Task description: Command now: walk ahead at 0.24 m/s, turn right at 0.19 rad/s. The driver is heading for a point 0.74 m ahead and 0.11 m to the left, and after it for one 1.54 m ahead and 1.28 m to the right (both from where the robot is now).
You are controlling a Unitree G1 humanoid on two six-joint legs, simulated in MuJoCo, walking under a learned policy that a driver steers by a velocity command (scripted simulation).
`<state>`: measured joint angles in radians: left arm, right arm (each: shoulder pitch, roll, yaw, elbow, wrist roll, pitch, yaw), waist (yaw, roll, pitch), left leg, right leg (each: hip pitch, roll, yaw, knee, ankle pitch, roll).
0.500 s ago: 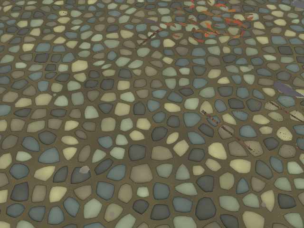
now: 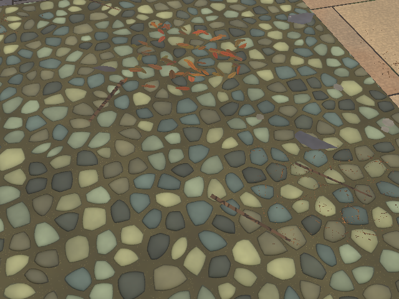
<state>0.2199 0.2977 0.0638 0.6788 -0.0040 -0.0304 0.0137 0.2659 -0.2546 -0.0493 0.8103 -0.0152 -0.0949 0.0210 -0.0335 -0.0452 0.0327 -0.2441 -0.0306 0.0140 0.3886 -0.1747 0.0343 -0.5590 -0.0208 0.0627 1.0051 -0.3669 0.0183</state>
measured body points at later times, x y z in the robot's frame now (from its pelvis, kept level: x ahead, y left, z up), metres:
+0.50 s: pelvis +0.12 -0.03 -0.02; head +0.13 -0.03 +0.43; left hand +0.30 +0.21 -0.11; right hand +0.20 -0.30 -0.15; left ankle +0.05 +0.11 -0.74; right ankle +0.16 -0.14 -0.74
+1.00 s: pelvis +0.29 -0.05 -0.03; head +0.33 -0.06 +0.42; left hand +0.53 +0.19 -0.10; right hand +0.23 -0.32 -0.17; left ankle +0.07 +0.10 -0.70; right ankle +0.40 -0.14 -0.74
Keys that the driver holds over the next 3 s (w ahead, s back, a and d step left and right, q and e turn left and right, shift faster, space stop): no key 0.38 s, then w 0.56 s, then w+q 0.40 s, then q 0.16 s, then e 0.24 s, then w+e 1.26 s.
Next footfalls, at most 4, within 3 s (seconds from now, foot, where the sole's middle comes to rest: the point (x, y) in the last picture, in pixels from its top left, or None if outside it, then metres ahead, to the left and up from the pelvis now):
0.18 right None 0.20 -0.14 -0.78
0.96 right None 0.44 -0.15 -0.78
1.52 left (155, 238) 0.68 0.14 -0.78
2.16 right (227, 210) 0.79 -0.13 -0.78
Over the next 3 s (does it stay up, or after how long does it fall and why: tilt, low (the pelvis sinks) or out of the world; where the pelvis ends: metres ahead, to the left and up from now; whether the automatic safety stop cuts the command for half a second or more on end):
stays up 1.15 -0.10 0.00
